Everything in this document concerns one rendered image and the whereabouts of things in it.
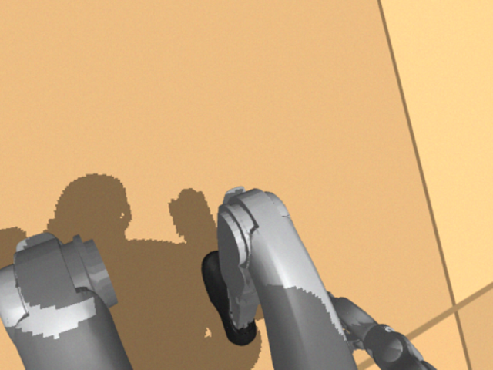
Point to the right robot hand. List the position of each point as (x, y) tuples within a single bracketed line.
[(352, 319)]

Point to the right robot arm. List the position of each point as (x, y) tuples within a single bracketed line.
[(391, 350)]

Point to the right robot foot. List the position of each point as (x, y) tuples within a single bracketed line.
[(217, 291)]

